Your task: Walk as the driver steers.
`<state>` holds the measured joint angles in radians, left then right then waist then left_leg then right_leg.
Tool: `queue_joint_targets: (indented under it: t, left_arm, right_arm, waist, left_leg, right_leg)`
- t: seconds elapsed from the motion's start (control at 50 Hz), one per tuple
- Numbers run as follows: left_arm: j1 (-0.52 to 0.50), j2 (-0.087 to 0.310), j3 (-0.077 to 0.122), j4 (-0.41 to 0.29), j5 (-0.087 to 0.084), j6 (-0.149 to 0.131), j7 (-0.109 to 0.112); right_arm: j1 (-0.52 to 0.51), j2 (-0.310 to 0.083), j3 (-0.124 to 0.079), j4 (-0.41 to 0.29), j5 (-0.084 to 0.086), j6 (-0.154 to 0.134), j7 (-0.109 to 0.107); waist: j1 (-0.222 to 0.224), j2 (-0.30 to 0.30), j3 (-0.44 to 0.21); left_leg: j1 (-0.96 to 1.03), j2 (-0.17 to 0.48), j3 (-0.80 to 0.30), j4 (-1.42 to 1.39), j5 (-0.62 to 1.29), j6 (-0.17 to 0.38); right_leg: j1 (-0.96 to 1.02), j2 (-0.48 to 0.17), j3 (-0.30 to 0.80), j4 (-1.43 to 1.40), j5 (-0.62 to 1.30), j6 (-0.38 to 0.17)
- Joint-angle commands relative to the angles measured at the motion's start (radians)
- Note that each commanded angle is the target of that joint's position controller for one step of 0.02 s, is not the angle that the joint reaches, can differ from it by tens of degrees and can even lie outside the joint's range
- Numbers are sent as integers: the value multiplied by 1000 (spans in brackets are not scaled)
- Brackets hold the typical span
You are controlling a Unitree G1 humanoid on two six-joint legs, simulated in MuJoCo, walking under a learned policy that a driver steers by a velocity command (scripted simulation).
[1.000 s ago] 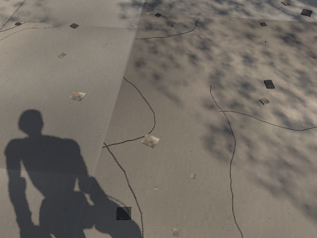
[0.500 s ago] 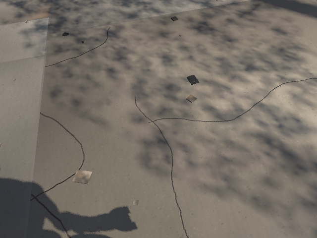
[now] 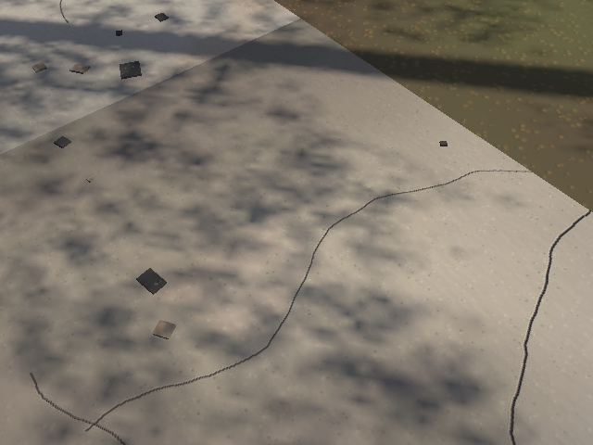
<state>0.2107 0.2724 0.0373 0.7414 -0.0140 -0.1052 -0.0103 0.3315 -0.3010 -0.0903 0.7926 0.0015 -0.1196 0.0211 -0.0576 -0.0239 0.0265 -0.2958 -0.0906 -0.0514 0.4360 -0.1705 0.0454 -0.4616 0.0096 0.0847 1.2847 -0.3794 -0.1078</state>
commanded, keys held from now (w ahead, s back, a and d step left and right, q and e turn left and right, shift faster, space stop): w+q+shift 0.88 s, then w+e+shift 0.12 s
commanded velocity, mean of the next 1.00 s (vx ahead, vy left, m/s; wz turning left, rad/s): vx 1.00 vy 0.00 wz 0.72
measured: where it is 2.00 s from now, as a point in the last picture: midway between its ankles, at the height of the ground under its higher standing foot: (87, 134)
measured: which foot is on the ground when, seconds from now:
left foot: down 0.00-0.22, up 0.24-0.64, down 0.66-1.00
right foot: up 0.00-0.20, down 0.22-0.66, up 0.68-1.00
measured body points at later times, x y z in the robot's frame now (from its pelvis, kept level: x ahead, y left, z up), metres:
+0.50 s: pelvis +0.39 -0.01 -0.01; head +0.40 +0.00 +0.44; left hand +0.26 +0.25 -0.13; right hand +0.69 -0.18 -0.06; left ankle +0.50 +0.16 -0.64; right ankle +0.32 -0.18 -0.73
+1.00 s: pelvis +0.77 +0.21 +0.00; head +0.77 +0.24 +0.45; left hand +0.79 +0.55 -0.05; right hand +0.98 +0.04 -0.11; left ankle +0.64 +0.18 -0.73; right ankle +1.07 +0.25 -0.67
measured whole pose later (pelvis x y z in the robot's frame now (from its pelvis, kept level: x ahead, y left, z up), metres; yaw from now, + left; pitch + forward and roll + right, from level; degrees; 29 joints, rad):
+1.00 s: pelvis +0.77 +0.21 +0.00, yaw +47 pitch +0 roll -1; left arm 0.02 0.27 0.02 0.57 0.01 -0.14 -0.01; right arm 0.41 -0.24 -0.04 0.74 0.03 -0.08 0.00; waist -0.10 -0.04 0.04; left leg -0.01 -0.15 -0.18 0.39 -0.36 0.13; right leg -0.70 -0.09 0.08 0.61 0.19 0.03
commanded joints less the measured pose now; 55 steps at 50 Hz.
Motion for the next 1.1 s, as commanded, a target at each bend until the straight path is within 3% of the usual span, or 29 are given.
queue_joint_targets:
  t: [0.02,0.06,0.12,0.16,0.2,0.22,0.24,0.26,0.28,0.3,0.32,0.4,0.46,0.52,0.58,0.62,0.64,0.66,0.68,0.7,0.72,0.74,0.76,0.82,0.9,0.94,1.02,1.06,1.1]
  left_arm:
    - [-36,-16,-23,-128,13,-33,-3]
    - [-85,-11,-38,-158,28,-43,-5]
    - [-124,26,-32,-166,12,-49,-18]
    - [-127,74,-7,-171,-3,-42,-5]
    - [-18,119,27,-149,-10,-43,12]
    - [161,168,52,-119,-2,-44,22]
    - [315,248,65,-100,17,-34,25]
    - [306,277,75,-92,23,-31,10]
    - [243,181,56,-90,8,-31,7]
    - [211,126,44,-74,1,-23,9]
    - [156,89,36,-67,19,-17,6]
    - [41,19,30,-23,17,-22,1]
    - [6,70,42,-9,22,-31,18]
    - [62,141,55,16,17,-32,27]
    - [111,233,69,25,25,-13,27]
    - [101,292,82,11,24,15,33]
    - [66,303,85,-12,17,21,32]
    - [42,259,73,-27,11,8,30]
    - [100,52,14,-70,42,-33,16]
    - [170,70,-7,-149,-2,-83,4]
    - [-3,176,12,-167,-27,-101,5]
    - [-51,162,11,-190,-36,-100,12]
    - [-35,144,6,-166,-9,-89,23]
    - [22,145,22,-145,16,-36,24]
    - [-184,61,-5,-217,53,-32,22]
    - [-242,17,-21,-222,44,-41,3]
    - [-361,71,1,-265,-6,-49,-14]
    - [-327,104,19,-264,-17,-53,-25]
    - [-128,169,53,-228,-37,-40,-24]
  right_arm:
    - [-7,-10,20,-51,19,-12,6]
    - [-38,-71,7,-66,33,-10,-11]
    - [-15,-138,-11,-88,42,-3,-21]
    - [50,-122,-3,-82,49,4,-20]
    - [82,-85,15,-77,42,11,-16]
    - [49,-46,32,-97,27,7,-10]
    - [104,50,59,-122,25,1,-15]
    - [186,45,67,-158,90,-7,-25]
    - [115,-1,58,-141,101,6,-35]
    - [44,-4,58,-146,78,18,-31]
    - [18,1,55,-140,56,34,-26]
    - [-60,39,51,-183,46,88,3]
    - [-126,30,55,-222,28,88,18]
    - [-266,13,57,-256,22,77,47]
    - [-309,-42,38,-280,38,69,65]
    - [-151,-122,1,-259,54,78,63]
    - [61,-195,-36,-206,51,89,57]
    - [262,-251,-68,-137,53,102,36]
    - [194,-314,-65,-139,40,107,27]
    - [134,-282,-42,-206,5,77,29]
    - [158,-203,-36,-209,10,60,28]
    - [118,-192,-29,-197,8,40,33]
    - [46,-169,-21,-205,7,25,37]
    - [-61,-120,-5,-212,8,22,16]
    - [-25,-90,9,-162,28,30,-28]
    - [38,-70,16,-120,26,32,-31]
    - [118,-90,15,-55,23,25,-19]
    - [115,-113,13,-28,5,36,-23]
    - [71,-148,7,-24,-40,49,-23]
  waist:
    - [80,64,5]
    - [100,54,48]
    - [97,79,35]
    - [98,79,30]
    - [167,52,-25]
    - [264,-6,-132]
    - [255,-227,-269]
    - [192,-438,-298]
    - [188,-259,-141]
    - [175,-166,-50]
    - [136,-71,-15]
    - [45,-57,70]
    - [25,-13,93]
    - [78,53,121]
    - [61,-14,77]
    - [-58,-111,-35]
    - [-165,-127,-137]
    - [-245,-32,-187]
    - [-78,373,-153]
    - [-13,356,-426]
    - [-84,145,-323]
    - [-18,5,-144]
    - [39,-99,-96]
    - [127,-34,14]
    - [56,14,86]
    - [-19,57,53]
    - [-97,113,87]
    - [-57,119,66]
    - [70,172,-78]
  left_leg:
    - [100,252,-476,-269,-187,242]
    - [-58,241,-401,-282,-138,229]
    - [-276,196,-314,-280,-126,180]
    - [-225,196,-324,-215,-155,141]
    - [-195,146,-290,19,-64,86]
    - [-311,93,-222,317,-36,40]
    - [-467,35,-141,705,-354,17]
    - [-659,70,-103,957,-317,19]
    - [-739,134,-94,1075,-219,13]
    - [-751,169,-62,1094,-157,14]
    - [-692,203,-56,1072,-117,15]
    - [-599,269,-70,941,-48,10]
    - [-569,261,-33,767,120,2]
    - [-472,224,82,487,279,33]
    - [-304,112,215,358,223,82]
    - [-108,32,257,377,74,122]
    - [173,6,237,363,36,162]
    - [517,41,109,266,80,211]
    - [684,170,-242,237,156,300]
    - [821,361,-815,-49,-409,468]
    - [709,352,-850,-190,-515,377]
    - [514,337,-788,-221,-450,342]
    - [350,304,-707,-200,-351,318]
    - [37,183,-490,-223,-175,307]
    - [-141,67,-245,-205,78,248]
    - [-159,64,-181,-219,44,201]
    - [157,178,-214,-198,109,187]
    - [350,235,-179,-139,471,162]
    - [471,255,-125,85,1058,139]
  right_leg:
    - [-208,-107,60,-175,-19,17]
    - [-102,-116,26,-369,92,55]
    - [261,-47,-28,-551,336,105]
    - [334,-30,-22,-629,307,117]
    - [482,-16,-37,-699,237,96]
    - [699,-114,50,-700,172,57]
    - [875,-362,442,-834,-142,-28]
    - [867,-485,900,-1024,-449,-129]
    - [760,-460,826,-1052,-502,-121]
    - [660,-428,625,-1039,-324,-100]
    - [553,-380,472,-1033,-150,-79]
    - [353,-290,60,-1087,269,-24]
    - [318,-254,-131,-1128,368,-4]
    - [361,-229,-256,-1162,410,27]
    - [485,-241,-319,-1048,1015,51]
    - [540,-271,-325,-767,1467,48]
    - [433,-272,-305,-512,1519,41]
    - [172,-180,-293,-124,1044,77]
    - [-203,41,-212,338,-175,116]
    - [-409,56,64,430,-181,83]
    - [-419,-1,94,322,-56,50]
    - [-423,-24,68,214,2,47]
    - [-336,-70,83,129,43,57]
    - [-192,-114,81,-55,76,118]
    - [-84,-79,-34,-441,400,167]
    - [51,-53,-96,-617,646,157]
    - [-87,-55,-91,-798,616,99]
    - [-136,-26,-126,-817,480,47]
    - [8,42,-180,-735,317,-8]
